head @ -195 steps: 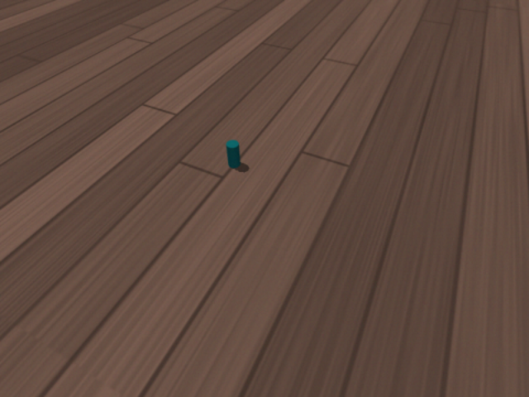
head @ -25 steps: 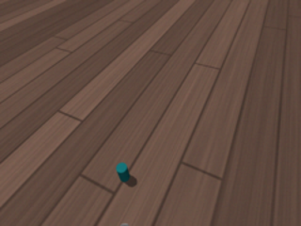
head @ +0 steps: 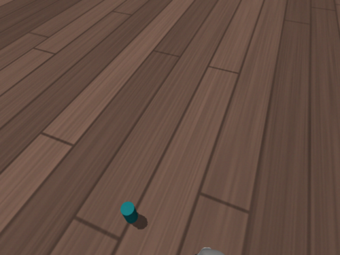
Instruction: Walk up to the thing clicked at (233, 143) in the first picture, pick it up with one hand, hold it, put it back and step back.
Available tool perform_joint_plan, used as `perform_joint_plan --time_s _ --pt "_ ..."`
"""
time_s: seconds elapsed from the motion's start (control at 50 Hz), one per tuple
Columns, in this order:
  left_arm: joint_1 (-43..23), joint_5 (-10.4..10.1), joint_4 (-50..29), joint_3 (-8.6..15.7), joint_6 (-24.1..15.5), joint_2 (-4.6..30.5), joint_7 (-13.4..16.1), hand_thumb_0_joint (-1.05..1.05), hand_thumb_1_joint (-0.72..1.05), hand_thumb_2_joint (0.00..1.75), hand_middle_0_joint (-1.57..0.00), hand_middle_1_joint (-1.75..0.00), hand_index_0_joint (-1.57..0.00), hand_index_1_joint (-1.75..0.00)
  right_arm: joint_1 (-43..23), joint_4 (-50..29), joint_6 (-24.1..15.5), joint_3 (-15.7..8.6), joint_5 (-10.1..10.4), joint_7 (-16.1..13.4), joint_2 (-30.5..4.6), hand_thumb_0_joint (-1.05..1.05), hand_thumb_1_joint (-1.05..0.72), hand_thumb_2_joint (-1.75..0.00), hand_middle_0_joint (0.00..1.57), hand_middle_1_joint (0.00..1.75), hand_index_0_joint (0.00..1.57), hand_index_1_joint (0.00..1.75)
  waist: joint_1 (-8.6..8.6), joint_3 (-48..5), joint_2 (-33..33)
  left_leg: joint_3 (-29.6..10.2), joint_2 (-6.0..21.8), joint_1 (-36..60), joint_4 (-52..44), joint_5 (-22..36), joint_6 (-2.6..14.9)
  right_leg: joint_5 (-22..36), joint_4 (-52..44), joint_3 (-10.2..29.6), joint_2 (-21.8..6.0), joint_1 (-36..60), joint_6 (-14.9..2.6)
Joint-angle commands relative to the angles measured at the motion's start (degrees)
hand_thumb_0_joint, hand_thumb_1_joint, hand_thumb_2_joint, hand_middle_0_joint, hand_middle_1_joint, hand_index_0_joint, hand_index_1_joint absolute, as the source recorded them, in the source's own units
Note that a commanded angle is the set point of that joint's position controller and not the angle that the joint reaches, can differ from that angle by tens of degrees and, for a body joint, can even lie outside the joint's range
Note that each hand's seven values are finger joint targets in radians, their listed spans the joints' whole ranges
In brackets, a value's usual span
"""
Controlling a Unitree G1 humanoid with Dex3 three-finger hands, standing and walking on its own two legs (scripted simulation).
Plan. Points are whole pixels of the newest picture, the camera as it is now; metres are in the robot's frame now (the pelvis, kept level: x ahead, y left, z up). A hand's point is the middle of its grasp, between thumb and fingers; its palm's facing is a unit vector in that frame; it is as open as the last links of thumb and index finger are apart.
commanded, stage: walk up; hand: left
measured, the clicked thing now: (129, 212) +0.44 +0.21 -0.68
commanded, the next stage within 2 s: none
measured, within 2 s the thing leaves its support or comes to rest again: neither
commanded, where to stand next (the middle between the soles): +0.10 +0.01 m, yaw +1 degrees
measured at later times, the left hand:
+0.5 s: hand out of the picture +0.12 +0.25 -0.13, palm faces +0.01 -0.95 -0.32, open 7.4 cm
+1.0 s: hand out of the picture +0.10 +0.25 -0.13, palm faces +0.03 -0.94 -0.33, open 7.4 cm
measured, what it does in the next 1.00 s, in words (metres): stands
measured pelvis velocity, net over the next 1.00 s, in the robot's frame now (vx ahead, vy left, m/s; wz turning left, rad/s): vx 0.03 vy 0.00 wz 0.02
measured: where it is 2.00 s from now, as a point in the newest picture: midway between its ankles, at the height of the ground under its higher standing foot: outside the picture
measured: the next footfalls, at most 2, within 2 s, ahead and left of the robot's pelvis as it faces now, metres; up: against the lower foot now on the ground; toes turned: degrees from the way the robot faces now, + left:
none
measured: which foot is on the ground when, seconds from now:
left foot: down 0.00-1.00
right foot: down 0.00-1.00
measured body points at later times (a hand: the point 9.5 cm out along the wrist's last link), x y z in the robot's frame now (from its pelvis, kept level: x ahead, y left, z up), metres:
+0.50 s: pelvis +0.03 +0.00 +0.02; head +0.04 +0.00 +0.47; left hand +0.12 +0.30 -0.11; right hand +0.11 -0.31 -0.11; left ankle +0.01 +0.13 -0.72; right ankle +0.09 -0.12 -0.72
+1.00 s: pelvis +0.03 +0.00 +0.03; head +0.04 -0.01 +0.48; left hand +0.10 +0.30 -0.10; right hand +0.12 -0.30 -0.11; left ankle +0.01 +0.13 -0.72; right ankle +0.09 -0.12 -0.72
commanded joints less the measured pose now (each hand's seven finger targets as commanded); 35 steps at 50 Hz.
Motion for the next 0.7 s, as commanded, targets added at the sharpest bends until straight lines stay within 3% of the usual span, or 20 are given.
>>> perform_joint_plan --time_s 0.0,0.02,0.04,0.08,0.12,0.14,0.16,0.18,0.22,0.26,0.28,0.32,0.48,0.68 --pt "2.0 -0.4 -2.4 3.7 -1.3 16.4 1.1 0.00 0.90 0.90 -0.20 -0.30 -0.20 -0.30 0.0 -2.7 -0.1 -2.7 0.8 -1.8 -10.7 0.00 -0.90 -0.90 0.20 0.30 0.20 0.30 3.41 -13.5 -10.4 -4.9 -1.6 -9.1 13.2 -13.4 1.87 14.8 -12.4 28.4 -20.5 15.1 -15.52" --pt "0.4 -0.2 -2.4 3.4 -1.0 15.0 1.2 0.00 0.90 0.90 -0.20 -0.30 -0.20 -0.30 -1.0 -1.4 0.1 -2.8 0.5 -2.0 -11.2 0.00 -0.90 -0.90 0.20 0.30 0.20 0.30 3.19 -12.1 -9.2 -6.5 -0.5 -8.8 12.6 -15.2 1.84 11.0 -12.6 25.2 -18.9 12.5 -14.73" --pt "-1.0 0.0 -2.3 2.8 -0.8 14.2 1.3 0.00 0.90 0.90 -0.20 -0.30 -0.20 -0.30 -1.2 -0.3 0.0 -2.5 0.8 -1.7 -11.1 0.00 -0.90 -0.90 0.20 0.30 0.20 0.30 2.75 -11.1 -9.2 -6.8 -0.3 -8.9 10.4 -13.3 1.85 10.2 -12.0 21.1 -16.3 11.7 -13.12" --pt "-4.5 0.4 -2.2 2.4 -0.2 13.3 1.4 0.00 0.90 0.90 -0.20 -0.30 -0.20 -0.30 2.3 3.1 -0.4 -2.4 0.9 -1.6 -10.5 0.00 -0.90 -0.90 0.20 0.30 0.20 0.30 0.44 -11.0 -12.0 -4.7 -0.6 -4.4 0.3 -2.8 1.37 9.6 -9.4 15.6 -12.5 8.8 -9.45" --pt "-6.6 -0.2 -1.7 1.8 0.7 12.0 1.1 0.00 0.90 0.90 -0.20 -0.30 -0.20 -0.30 3.0 5.5 -0.8 -2.6 -0.2 -1.5 -10.6 0.00 -0.90 -0.90 0.20 0.30 0.20 0.30 -0.47 -11.9 -8.5 -4.7 -1.0 3.2 -10.3 9.6 1.15 5.8 -6.3 11.0 -9.7 3.6 -6.08" --pt "-6.4 -0.6 -1.7 1.1 1.0 9.8 0.9 0.00 0.90 0.90 -0.20 -0.30 -0.20 -0.30 0.0 5.1 -1.0 -2.9 -1.0 -1.6 -12.1 0.00 -0.90 -0.90 0.20 0.30 0.20 0.30 0.31 -11.8 -3.9 -11.1 3.2 3.9 -14.4 10.8 2.44 3.7 -4.5 9.4 -8.0 1.2 -3.76" --pt "-6.2 -1.0 -0.7 0.8 1.4 8.4 0.6 0.00 0.90 0.90 -0.20 -0.30 -0.20 -0.30 -6.7 3.4 -1.4 -2.9 -1.0 -1.4 -13.8 0.00 -0.90 -0.90 0.20 0.30 0.20 0.30 2.51 -8.8 -0.5 -18.8 8.2 -2.6 -18.2 4.9 4.58 -4.3 -5.8 7.4 -4.5 2.2 -0.73" --pt "-6.6 -0.8 1.2 1.5 1.3 10.0 0.6 0.00 0.90 0.90 -0.20 -0.30 -0.20 -0.30 -10.5 3.7 -1.3 -2.6 -0.3 -1.0 -14.1 0.00 -0.90 -0.90 0.20 0.30 0.20 0.30 3.89 -6.7 -0.6 -16.5 8.5 -7.7 -17.0 3.4 5.42 -8.4 -7.1 5.3 -3.1 8.4 -0.56" --pt "-8.3 -0.2 2.6 1.5 0.7 10.0 0.4 0.00 0.90 0.90 -0.20 -0.30 -0.20 -0.30 -10.0 5.7 -1.2 -1.4 -0.3 -0.7 -11.3 0.00 -0.90 -0.90 0.20 0.30 0.20 0.30 2.67 -7.9 -3.1 -11.3 4.1 -6.3 -15.8 4.3 3.47 -5.7 -10.2 8.9 -5.7 11.0 -1.80" --pt "-9.0 -0.4 3.8 1.2 0.3 10.2 0.4 0.00 0.90 0.90 -0.20 -0.30 -0.20 -0.30 -9.9 7.4 -1.3 -1.0 -0.3 -0.7 -11.1 0.00 -0.90 -0.90 0.20 0.30 0.20 0.30 2.15 -8.8 -0.6 -9.8 3.2 -1.9 -16.4 8.1 2.63 -0.9 -11.8 9.3 -7.0 10.1 -2.20" --pt "-9.6 -0.6 4.3 1.0 0.2 9.9 0.3 0.00 0.90 0.90 -0.20 -0.30 -0.20 -0.30 -10.3 8.0 -1.4 -1.0 -0.5 -0.6 -11.1 0.00 -0.90 -0.90 0.20 0.30 0.20 0.30 2.02 -9.5 0.2 -10.1 3.5 -0.7 -17.3 10.6 2.52 2.4 -11.7 8.5 -6.8 10.5 -1.83" --pt "-10.2 -0.8 5.6 0.8 0.3 9.4 0.3 0.00 0.90 0.90 -0.20 -0.30 -0.20 -0.30 -12.0 8.8 -1.5 -0.7 -0.5 -0.6 -11.1 0.00 -0.90 -0.90 0.20 0.30 0.20 0.30 2.51 -9.4 0.9 -10.7 4.4 -0.1 -19.2 13.0 2.55 3.6 -12.5 7.0 -6.0 11.9 -1.16" --pt "-10.9 -0.8 9.5 0.4 0.4 8.7 0.2 0.00 0.90 0.90 -0.20 -0.30 -0.20 -0.30 -14.7 11.2 -1.1 -0.8 -0.3 -0.7 -10.9 0.00 -0.90 -0.90 0.20 0.30 0.20 0.30 2.40 -11.4 0.4 -9.5 4.8 4.0 -22.2 17.0 1.96 8.1 -15.7 5.7 -6.0 16.0 -0.27" --pt "-11.0 -0.4 11.8 0.4 0.5 8.6 0.2 0.00 0.90 0.90 -0.20 -0.30 -0.20 -0.30 -16.5 12.5 -0.4 -0.9 -0.3 -0.6 -10.7 0.00 -0.90 -0.90 0.20 0.30 0.20 0.30 2.31 -8.7 -0.7 -9.5 4.6 3.9 -24.8 13.5 1.73 4.5 -19.2 5.9 -6.1 15.8 0.64"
